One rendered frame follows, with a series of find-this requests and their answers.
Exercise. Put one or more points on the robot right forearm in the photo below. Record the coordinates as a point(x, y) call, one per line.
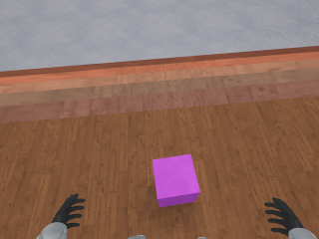
point(300, 233)

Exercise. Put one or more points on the left robot hand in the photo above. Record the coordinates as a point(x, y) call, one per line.
point(62, 216)

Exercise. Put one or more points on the carton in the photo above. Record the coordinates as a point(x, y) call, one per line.
point(175, 179)

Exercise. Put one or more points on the right robot hand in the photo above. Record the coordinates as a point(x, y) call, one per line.
point(289, 219)

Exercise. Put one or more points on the robot left forearm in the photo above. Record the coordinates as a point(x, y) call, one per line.
point(55, 230)

